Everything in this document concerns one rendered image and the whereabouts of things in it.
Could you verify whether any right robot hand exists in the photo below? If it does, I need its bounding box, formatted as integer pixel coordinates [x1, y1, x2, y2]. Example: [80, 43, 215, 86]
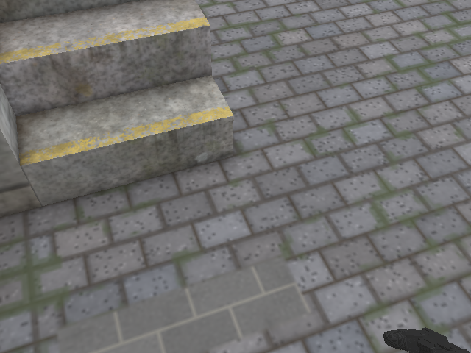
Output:
[383, 327, 470, 353]

